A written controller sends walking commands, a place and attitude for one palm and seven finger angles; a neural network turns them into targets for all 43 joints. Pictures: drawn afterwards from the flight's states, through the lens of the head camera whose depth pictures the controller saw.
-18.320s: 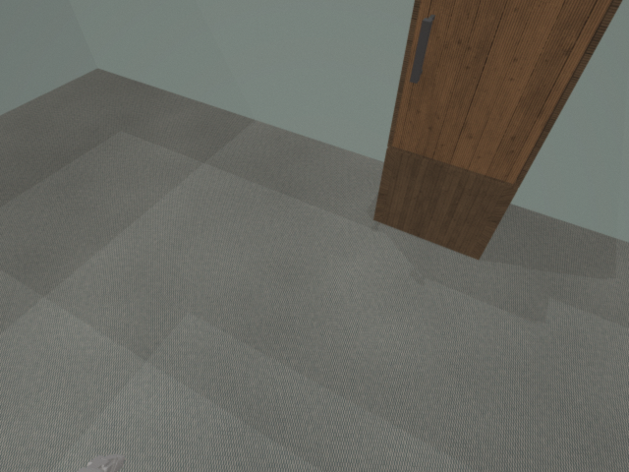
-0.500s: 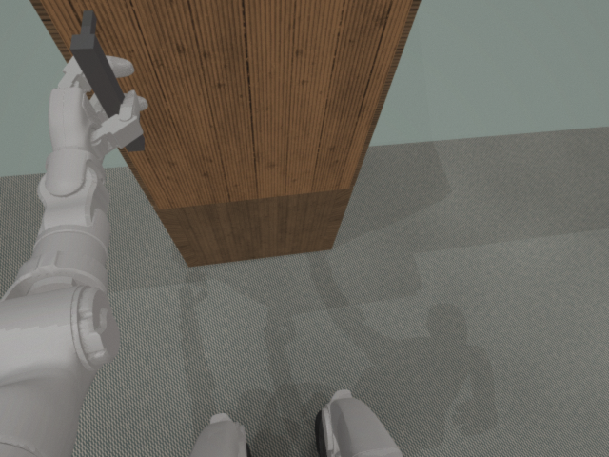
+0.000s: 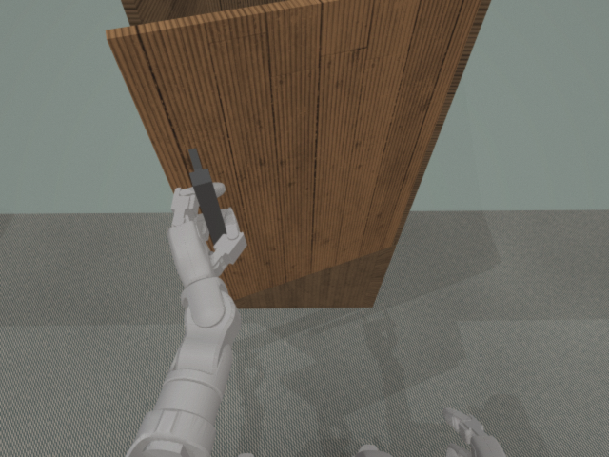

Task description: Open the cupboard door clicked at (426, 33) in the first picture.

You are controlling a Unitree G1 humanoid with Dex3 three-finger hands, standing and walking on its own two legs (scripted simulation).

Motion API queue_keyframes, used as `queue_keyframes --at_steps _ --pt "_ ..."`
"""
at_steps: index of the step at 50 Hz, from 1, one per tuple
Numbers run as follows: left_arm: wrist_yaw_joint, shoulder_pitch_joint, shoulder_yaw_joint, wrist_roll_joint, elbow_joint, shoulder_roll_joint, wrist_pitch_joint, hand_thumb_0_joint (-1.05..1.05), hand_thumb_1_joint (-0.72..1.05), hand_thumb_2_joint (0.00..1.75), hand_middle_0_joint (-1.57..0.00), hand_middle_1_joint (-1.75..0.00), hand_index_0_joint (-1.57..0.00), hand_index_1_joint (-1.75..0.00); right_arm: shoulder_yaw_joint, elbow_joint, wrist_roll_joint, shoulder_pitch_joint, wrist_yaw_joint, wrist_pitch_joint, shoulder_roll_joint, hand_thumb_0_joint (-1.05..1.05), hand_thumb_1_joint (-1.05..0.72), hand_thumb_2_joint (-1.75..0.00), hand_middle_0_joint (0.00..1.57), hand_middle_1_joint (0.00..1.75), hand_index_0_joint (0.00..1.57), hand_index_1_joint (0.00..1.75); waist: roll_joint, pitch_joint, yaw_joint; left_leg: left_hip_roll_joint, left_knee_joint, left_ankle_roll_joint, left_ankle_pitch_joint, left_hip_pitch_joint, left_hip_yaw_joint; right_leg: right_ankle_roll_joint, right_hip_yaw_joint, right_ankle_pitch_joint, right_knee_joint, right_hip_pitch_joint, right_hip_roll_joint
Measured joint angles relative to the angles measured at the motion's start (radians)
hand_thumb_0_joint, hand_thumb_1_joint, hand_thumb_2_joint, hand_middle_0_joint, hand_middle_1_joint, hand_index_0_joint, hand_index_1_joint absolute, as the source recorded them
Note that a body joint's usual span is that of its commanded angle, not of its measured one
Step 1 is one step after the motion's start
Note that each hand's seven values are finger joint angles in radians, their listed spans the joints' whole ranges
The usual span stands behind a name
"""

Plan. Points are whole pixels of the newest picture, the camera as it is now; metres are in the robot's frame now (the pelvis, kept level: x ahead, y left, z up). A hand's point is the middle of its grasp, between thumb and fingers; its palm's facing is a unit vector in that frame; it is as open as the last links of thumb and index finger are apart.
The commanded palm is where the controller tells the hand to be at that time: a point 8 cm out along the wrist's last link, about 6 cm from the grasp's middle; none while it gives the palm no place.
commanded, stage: pull the door open along its arc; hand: left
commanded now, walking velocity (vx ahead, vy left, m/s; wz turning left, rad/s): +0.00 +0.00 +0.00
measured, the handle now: (210, 207) +0.44 +0.14 +0.06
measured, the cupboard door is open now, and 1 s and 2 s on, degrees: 20 38 40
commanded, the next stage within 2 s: open thumb and fingers to let go in 0.44 s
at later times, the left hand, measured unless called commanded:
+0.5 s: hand (292, 307) +0.29 +0.02 +0.07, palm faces +0.29 -0.95 -0.06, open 6.2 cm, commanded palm +0.24 +0.06 +0.06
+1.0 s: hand (279, 303) +0.29 +0.04 +0.06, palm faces +0.39 -0.92 -0.03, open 11.6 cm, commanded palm +0.25 +0.07 +0.06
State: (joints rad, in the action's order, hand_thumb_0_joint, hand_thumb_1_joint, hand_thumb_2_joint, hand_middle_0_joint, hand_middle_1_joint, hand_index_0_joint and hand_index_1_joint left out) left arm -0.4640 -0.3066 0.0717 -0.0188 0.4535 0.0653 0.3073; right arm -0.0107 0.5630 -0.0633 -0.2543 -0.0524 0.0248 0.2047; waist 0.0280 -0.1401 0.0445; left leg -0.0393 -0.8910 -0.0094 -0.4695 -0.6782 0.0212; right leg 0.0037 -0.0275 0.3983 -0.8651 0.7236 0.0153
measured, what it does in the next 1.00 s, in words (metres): stands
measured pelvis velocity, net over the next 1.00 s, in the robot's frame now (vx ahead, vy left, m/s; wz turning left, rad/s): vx -0.03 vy -0.04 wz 0.06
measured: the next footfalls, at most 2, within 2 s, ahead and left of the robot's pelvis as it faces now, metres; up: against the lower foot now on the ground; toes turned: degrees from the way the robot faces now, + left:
none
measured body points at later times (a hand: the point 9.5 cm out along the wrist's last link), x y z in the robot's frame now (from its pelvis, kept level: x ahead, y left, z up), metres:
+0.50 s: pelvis +0.00 -0.03 +0.00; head +0.02 -0.05 +0.45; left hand +0.26 +0.07 +0.07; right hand +0.18 -0.24 -0.10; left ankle -0.03 +0.12 -0.69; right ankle +0.01 -0.12 -0.69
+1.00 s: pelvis -0.03 -0.04 +0.00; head +0.01 -0.06 +0.45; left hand +0.26 +0.09 +0.07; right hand +0.15 -0.25 -0.11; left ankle -0.03 +0.12 -0.69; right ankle +0.01 -0.12 -0.69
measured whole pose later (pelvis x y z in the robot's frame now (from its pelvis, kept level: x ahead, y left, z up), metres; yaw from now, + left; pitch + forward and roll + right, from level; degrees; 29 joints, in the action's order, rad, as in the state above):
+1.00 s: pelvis -0.03 -0.04 +0.00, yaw +3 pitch +9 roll +1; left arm -0.60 -0.04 -0.21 -0.09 0.24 0.12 0.22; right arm -0.01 0.61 -0.08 -0.19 0.00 -0.01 0.19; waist 0.04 -0.11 0.01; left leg -0.03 -0.89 -0.05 -0.43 -0.62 -0.04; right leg -0.05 -0.09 0.41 -0.91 0.66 0.02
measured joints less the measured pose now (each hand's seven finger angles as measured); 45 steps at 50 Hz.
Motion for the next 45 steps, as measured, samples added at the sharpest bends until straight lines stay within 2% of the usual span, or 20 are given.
queue_keyframes --at_steps 3,7,13,19,24,29,35,41,45 --pt "-0.096 0.022 -0.048 -0.049 -0.020 0.039 -0.031 0.01 0.70 0.79 -0.33 -1.31 -0.34 -1.31 0.001 0.007 -0.017 0.035 0.004 0.001 -0.017 0.01 -0.90 -0.90 0.20 0.30 0.20 0.30 -0.003 -0.003 -0.013 0.003 -0.001 -0.005 0.002 0.009 -0.011 -0.006 -0.011 0.006 -0.006 -0.011 0.003" --pt "-0.136 0.087 -0.120 -0.084 -0.072 0.057 -0.064 0.01 0.71 0.79 -0.33 -1.31 -0.32 -1.31 0.000 0.007 -0.023 0.057 0.011 0.007 -0.033 0.01 -0.90 -0.90 0.20 0.30 0.20 0.30 -0.001 -0.001 -0.027 0.002 0.006 -0.013 0.004 0.032 -0.022 -0.014 -0.022 0.010 -0.004 -0.036 0.003" --pt "-0.139 0.222 -0.232 -0.085 -0.184 0.060 -0.091 0.01 0.70 0.76 -0.32 -1.30 -0.32 -1.32 0.002 0.003 -0.019 0.058 0.018 0.011 -0.040 0.01 -0.90 -0.90 0.20 0.30 0.20 0.30 0.006 0.012 -0.036 0.000 0.022 -0.024 0.008 0.078 -0.034 -0.025 -0.035 0.017 0.002 -0.082 0.002" --pt "-0.130 0.338 -0.329 -0.081 -0.291 0.033 -0.124 0.01 0.68 0.73 -0.32 -1.31 -0.33 -1.33 0.006 0.004 -0.011 0.059 0.017 0.002 -0.037 0.01 -0.90 -0.90 0.20 0.30 0.20 0.30 0.014 0.023 -0.030 -0.004 0.028 -0.035 0.009 0.110 -0.046 -0.037 -0.047 0.024 0.000 -0.114 -0.002" --pt "-0.109 0.410 -0.375 -0.067 -0.366 0.010 -0.165 0.01 0.66 0.72 -0.32 -1.31 -0.35 -1.34 0.013 0.003 -0.003 0.069 0.012 -0.011 -0.037 0.01 -0.90 -0.90 0.20 0.30 0.20 0.30 0.020 0.027 -0.019 -0.008 0.036 -0.045 0.012 0.134 -0.052 -0.046 -0.053 0.028 -0.001 -0.136 -0.006" --pt "-0.133 0.375 -0.366 -0.067 -0.328 0.018 -0.168 0.01 0.65 0.74 -0.33 -1.30 -0.36 -1.34 0.020 0.020 -0.009 0.094 0.031 -0.022 -0.030 0.01 -0.90 -0.90 0.20 0.30 0.20 0.30 0.022 0.031 -0.021 -0.006 0.033 -0.047 0.019 0.132 -0.065 -0.054 -0.065 0.030 -0.010 -0.136 -0.004" --pt "-0.149 0.275 -0.293 -0.057 -0.234 0.048 -0.152 0.00 0.58 0.76 -0.36 -1.31 -0.37 -1.33 0.017 0.045 -0.016 0.115 0.050 -0.024 -0.022 0.01 -0.90 -0.90 0.20 0.30 0.20 0.30 0.011 0.033 -0.039 0.001 0.035 -0.046 0.037 0.108 -0.072 -0.059 -0.071 0.021 -0.019 -0.110 0.003" --pt "-0.138 0.258 -0.252 -0.064 -0.213 0.055 -0.115 0.01 0.38 0.68 -0.36 -1.29 -0.36 -1.30 0.006 0.043 -0.019 0.096 0.053 -0.024 -0.018 0.01 -0.90 -0.90 0.20 0.30 0.20 0.30 0.008 0.029 -0.045 0.004 0.031 -0.049 0.046 0.082 -0.073 -0.060 -0.071 0.013 -0.025 -0.084 0.006" --pt "-0.130 0.272 -0.260 -0.070 -0.221 0.052 -0.097 0.01 0.18 0.59 -0.35 -1.27 -0.34 -1.28 0.000 0.043 -0.016 0.076 0.052 -0.024 -0.015 0.01 -0.90 -0.90 0.20 0.30 0.20 0.30 0.010 0.031 -0.044 0.006 0.020 -0.049 0.045 0.073 -0.071 -0.057 -0.069 0.011 -0.031 -0.076 0.008"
